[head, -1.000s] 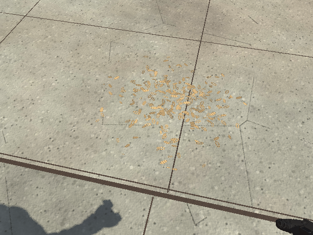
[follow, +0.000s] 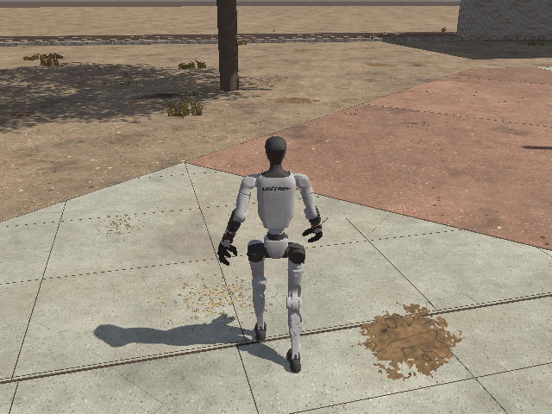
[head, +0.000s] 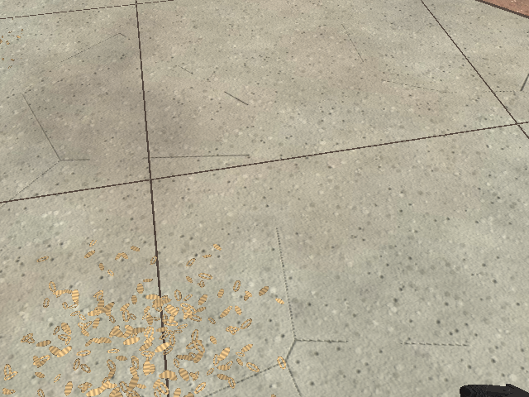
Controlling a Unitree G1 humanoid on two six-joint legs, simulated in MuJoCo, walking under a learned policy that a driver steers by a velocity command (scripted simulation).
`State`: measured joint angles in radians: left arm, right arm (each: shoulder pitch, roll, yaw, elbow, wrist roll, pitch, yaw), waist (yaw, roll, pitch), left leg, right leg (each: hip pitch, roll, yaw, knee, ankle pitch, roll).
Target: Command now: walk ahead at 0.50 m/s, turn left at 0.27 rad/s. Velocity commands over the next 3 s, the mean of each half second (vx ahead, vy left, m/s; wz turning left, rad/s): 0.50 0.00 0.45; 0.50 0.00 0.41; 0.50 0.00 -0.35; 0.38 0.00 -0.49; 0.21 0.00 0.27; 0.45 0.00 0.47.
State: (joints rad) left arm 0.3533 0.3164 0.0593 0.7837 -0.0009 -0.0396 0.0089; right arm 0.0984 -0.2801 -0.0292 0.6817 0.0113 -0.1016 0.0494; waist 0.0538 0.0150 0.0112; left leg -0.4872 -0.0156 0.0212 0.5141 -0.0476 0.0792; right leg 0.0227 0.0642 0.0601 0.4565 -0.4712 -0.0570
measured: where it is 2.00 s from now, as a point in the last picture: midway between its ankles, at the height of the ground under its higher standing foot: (206, 202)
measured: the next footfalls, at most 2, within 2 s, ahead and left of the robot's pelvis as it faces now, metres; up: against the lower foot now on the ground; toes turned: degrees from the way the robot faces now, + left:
right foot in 0.48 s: +0.47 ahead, -0.06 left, +0.00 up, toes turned +20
left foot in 0.98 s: +0.61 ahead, +0.30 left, +0.00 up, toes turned +31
